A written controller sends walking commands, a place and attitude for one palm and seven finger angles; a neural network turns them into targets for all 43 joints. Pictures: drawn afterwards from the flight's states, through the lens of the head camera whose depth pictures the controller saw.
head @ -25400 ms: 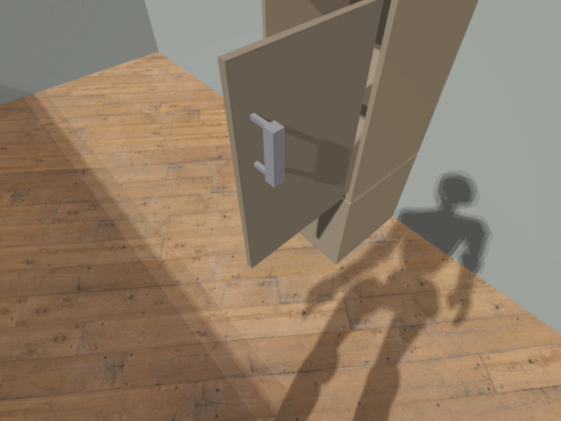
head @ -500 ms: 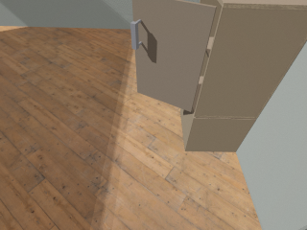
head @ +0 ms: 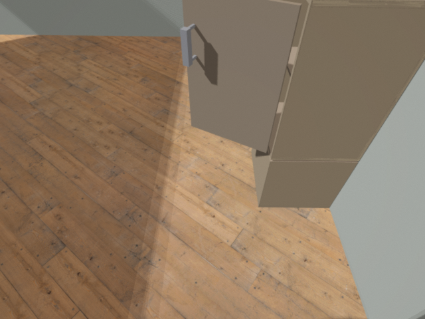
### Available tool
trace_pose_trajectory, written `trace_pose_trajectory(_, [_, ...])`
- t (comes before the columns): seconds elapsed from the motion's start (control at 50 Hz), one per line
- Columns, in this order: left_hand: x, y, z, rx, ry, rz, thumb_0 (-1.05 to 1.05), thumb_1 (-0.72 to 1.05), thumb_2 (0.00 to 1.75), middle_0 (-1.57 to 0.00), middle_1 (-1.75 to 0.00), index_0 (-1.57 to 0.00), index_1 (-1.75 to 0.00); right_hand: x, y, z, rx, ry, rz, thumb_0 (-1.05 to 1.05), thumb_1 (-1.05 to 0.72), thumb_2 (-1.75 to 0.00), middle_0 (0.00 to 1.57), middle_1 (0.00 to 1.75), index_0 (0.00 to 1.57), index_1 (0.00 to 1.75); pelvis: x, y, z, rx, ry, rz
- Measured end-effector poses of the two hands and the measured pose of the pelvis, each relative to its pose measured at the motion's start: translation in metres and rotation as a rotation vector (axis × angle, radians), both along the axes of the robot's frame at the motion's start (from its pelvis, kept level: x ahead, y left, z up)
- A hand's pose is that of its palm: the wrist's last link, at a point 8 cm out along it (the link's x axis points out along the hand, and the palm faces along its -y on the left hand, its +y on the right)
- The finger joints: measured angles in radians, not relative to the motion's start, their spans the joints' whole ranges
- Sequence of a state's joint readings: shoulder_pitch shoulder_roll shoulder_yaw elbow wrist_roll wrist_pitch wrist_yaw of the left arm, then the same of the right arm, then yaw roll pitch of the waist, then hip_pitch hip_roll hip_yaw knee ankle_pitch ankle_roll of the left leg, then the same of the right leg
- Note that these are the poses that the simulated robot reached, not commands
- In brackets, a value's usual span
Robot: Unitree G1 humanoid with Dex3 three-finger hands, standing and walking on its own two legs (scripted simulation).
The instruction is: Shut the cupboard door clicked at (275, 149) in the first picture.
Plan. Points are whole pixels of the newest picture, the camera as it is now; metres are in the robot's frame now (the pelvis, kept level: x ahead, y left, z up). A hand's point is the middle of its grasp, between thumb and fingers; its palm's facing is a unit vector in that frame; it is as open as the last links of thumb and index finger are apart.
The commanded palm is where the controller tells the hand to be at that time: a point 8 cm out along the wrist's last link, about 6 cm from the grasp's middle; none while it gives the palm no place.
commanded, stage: look to check the result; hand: left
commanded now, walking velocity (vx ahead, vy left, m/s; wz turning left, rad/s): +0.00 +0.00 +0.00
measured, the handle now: (190, 45) +0.97 +0.13 +0.07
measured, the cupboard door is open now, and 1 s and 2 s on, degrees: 63 63 63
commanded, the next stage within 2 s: walk to a spot facing it in 0.02 s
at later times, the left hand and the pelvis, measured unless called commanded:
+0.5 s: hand out of the picture +0.03 +0.21 -0.20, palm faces +0.19 -0.96 -0.21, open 7.4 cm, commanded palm none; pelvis +0.00 +0.01 -0.02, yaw +10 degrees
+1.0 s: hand out of the picture -0.03 +0.18 -0.16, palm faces +0.45 -0.84 -0.30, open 7.4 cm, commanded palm none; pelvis -0.01 -0.04 -0.01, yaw +29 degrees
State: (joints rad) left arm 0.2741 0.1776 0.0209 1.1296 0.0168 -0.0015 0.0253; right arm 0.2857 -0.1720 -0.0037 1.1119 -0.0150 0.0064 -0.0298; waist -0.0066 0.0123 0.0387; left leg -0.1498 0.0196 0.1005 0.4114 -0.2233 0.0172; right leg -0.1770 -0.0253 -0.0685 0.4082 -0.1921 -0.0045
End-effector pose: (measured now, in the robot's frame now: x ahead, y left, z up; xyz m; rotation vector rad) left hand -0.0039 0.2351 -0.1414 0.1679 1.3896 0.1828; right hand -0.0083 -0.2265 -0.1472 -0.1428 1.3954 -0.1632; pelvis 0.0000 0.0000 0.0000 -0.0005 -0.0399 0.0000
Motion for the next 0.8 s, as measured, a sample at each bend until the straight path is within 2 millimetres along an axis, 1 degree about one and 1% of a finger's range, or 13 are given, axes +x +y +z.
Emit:
trace_pose_trajectory(0.18, [0.020,0.005,0.003,0.010,-0.036,-0.016,0.00,0.91,0.90,-0.20,-0.30,-0.20,-0.30,0.020,-0.015,0.005,-0.030,-0.031,0.022,0.00,-0.90,-0.90,0.20,0.30,0.20,0.30,0.003,-0.002,0.001,0.000,-0.002,0.005])
trace_pose_trajectory(0.24, [0.025,0.006,0.002,0.018,-0.048,-0.008,0.00,0.91,0.90,-0.20,-0.30,-0.20,-0.30,0.025,-0.017,0.004,-0.031,-0.032,0.033,0.00,-0.90,-0.90,0.20,0.30,0.20,0.30,0.003,-0.003,0.000,0.000,0.004,0.020])
trace_pose_trajectory(0.36, [0.025,0.008,-0.006,0.013,-0.085,0.054,0.00,0.91,0.90,-0.20,-0.30,-0.20,-0.30,0.033,-0.009,-0.002,-0.022,-0.005,0.076,0.00,-0.90,-0.90,0.20,0.30,0.20,0.30,0.001,0.000,-0.008,-0.017,0.014,0.087])
trace_pose_trajectory(0.48, [0.016,0.022,-0.023,-0.006,-0.110,0.137,0.00,0.91,0.90,-0.20,-0.30,-0.20,-0.30,0.049,0.006,-0.004,-0.039,-0.010,0.151,0.00,-0.90,-0.90,0.20,0.30,0.20,0.30,-0.004,0.012,-0.019,-0.021,0.016,0.164])
trace_pose_trajectory(0.56, [0.012,0.030,-0.015,0.007,-0.102,0.162,0.00,0.91,0.90,-0.20,-0.30,-0.20,-0.30,0.057,0.012,0.003,-0.045,-0.033,0.192,0.00,-0.90,-0.90,0.20,0.30,0.20,0.30,-0.007,0.013,-0.012,-0.025,0.035,0.200])
trace_pose_trajectory(0.64, [0.013,0.035,-0.001,0.030,-0.146,0.194,0.01,0.91,0.90,-0.20,-0.30,-0.20,-0.30,0.066,0.009,0.010,-0.047,-0.032,0.239,0.00,-0.90,-0.90,0.20,0.30,0.20,0.30,-0.009,0.009,-0.004,-0.034,0.050,0.244])
trace_pose_trajectory(0.72, [0.016,0.034,0.009,0.060,-0.193,0.227,0.01,0.91,0.90,-0.20,-0.30,-0.20,-0.30,0.079,-0.003,0.011,-0.050,-0.030,0.289,0.00,-0.90,-0.90,0.20,0.30,0.20,0.30,-0.011,-0.002,-0.002,-0.042,0.059,0.302])
trace_pose_trajectory(0.8, [0.014,0.025,0.017,0.096,-0.238,0.267,0.00,0.91,0.90,-0.20,-0.30,-0.20,-0.30,0.099,-0.022,0.006,-0.050,-0.033,0.340,0.00,-0.90,-0.90,0.20,0.30,0.20,0.30,-0.011,-0.019,-0.004,-0.042,0.065,0.366])
